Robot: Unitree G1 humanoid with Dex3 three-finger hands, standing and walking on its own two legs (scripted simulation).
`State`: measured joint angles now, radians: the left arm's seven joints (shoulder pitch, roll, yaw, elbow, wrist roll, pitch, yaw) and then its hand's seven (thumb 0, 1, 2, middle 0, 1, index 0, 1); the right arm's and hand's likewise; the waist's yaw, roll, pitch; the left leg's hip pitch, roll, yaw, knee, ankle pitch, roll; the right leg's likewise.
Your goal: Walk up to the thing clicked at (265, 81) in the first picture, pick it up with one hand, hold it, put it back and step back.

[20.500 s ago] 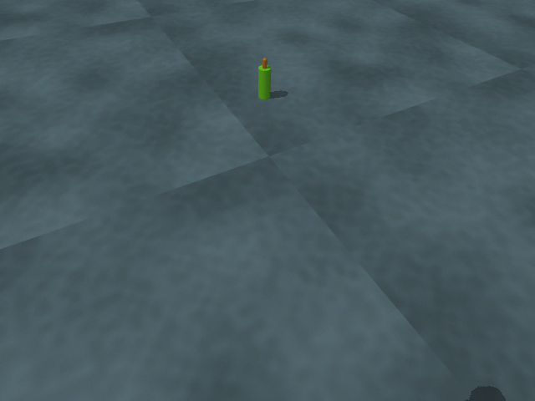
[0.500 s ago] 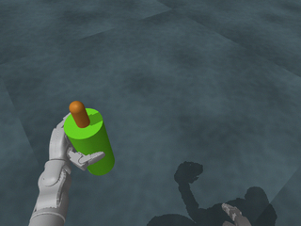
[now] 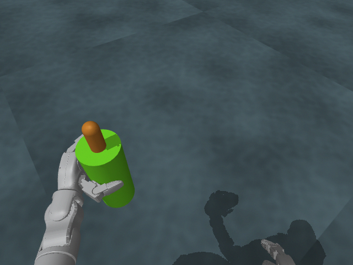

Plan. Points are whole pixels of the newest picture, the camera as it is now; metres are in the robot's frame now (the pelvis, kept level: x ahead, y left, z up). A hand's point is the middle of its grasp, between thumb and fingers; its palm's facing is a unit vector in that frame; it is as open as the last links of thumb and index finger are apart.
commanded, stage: hold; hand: left
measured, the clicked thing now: (107, 165) +0.33 +0.15 +0.06
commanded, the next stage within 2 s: crouch in 1.22 s
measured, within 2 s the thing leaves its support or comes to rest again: neither
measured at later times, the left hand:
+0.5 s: hand (101, 168) +0.32 +0.16 +0.05, palm faces +0.00 -1.00 +0.02, open 11.5 cm
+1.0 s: hand (101, 167) +0.33 +0.16 +0.05, palm faces +0.00 -1.00 +0.03, open 11.5 cm
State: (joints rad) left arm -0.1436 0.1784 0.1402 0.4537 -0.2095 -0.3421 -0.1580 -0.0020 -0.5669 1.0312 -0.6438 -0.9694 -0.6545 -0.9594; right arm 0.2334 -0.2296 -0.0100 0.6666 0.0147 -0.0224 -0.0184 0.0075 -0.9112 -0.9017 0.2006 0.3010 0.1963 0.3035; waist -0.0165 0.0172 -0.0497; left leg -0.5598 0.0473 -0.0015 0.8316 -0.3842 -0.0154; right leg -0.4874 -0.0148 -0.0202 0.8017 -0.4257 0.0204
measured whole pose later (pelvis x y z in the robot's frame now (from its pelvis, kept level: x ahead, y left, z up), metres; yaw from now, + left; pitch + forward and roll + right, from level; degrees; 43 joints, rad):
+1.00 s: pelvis +0.00 +0.00 +0.00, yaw +0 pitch +6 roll -1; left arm -0.16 0.19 0.15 0.48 -0.20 -0.34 -0.17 0.00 -0.55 1.01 -0.65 -0.96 -0.66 -0.95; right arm 0.23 -0.22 -0.01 0.66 0.02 -0.02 -0.01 0.01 -0.91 -0.90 0.20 0.30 0.20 0.30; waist -0.02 0.01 -0.05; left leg -0.57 0.05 0.00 0.84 -0.38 -0.01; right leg -0.50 -0.01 -0.02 0.81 -0.42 0.02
